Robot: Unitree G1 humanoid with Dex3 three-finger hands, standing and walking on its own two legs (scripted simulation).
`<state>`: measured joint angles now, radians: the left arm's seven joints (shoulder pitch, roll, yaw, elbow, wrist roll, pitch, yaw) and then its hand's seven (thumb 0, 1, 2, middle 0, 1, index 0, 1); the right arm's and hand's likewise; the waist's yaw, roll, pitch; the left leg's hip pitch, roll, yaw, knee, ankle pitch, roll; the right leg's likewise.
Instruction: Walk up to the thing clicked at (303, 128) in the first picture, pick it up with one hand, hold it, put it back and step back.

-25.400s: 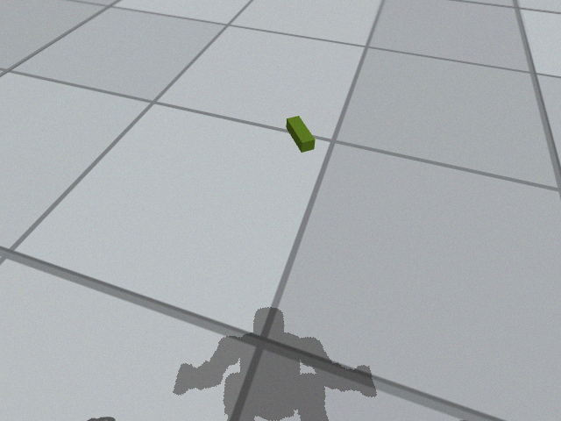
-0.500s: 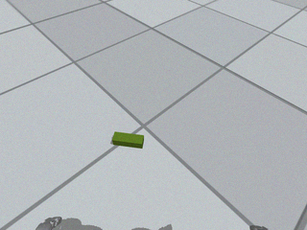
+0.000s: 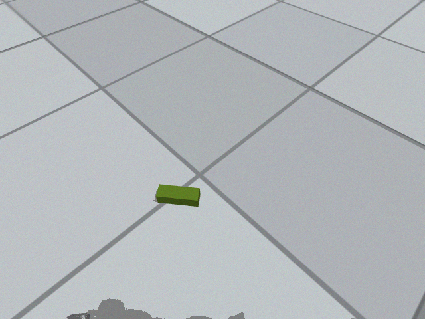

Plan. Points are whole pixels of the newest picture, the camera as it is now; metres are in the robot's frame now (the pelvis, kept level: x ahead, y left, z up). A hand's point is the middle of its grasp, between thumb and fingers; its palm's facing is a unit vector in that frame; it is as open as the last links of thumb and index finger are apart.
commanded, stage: stand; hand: left
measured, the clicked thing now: (178, 195) +0.76 +0.21 -0.75
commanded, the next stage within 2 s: walk up in 0.48 s
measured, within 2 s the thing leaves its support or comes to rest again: neither
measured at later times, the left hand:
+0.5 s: hand out of the picture +0.07 +0.25 -0.15, palm faces -0.03 -0.93 -0.35, open 7.4 cm
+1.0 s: hand (59, 303) +0.16 +0.35 -0.17, palm faces -0.08 -0.94 -0.33, open 7.4 cm
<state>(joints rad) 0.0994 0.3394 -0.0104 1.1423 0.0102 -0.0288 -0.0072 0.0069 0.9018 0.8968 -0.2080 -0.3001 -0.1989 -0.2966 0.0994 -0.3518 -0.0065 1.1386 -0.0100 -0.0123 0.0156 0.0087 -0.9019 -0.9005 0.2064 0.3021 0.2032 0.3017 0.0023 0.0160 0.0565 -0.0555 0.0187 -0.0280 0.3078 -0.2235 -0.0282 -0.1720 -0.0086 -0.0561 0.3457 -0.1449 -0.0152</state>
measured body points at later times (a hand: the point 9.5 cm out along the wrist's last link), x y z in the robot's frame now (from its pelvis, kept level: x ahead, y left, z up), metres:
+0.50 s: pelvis +0.00 -0.01 +0.00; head +0.01 -0.02 +0.45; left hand +0.08 +0.30 -0.13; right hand +0.05 -0.31 -0.14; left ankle -0.04 +0.14 -0.75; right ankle +0.03 -0.11 -0.75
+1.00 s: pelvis +0.09 +0.07 -0.01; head +0.08 +0.10 +0.44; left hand +0.16 +0.40 -0.14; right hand +0.08 -0.25 -0.11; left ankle +0.11 +0.17 -0.75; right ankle +0.12 -0.08 -0.68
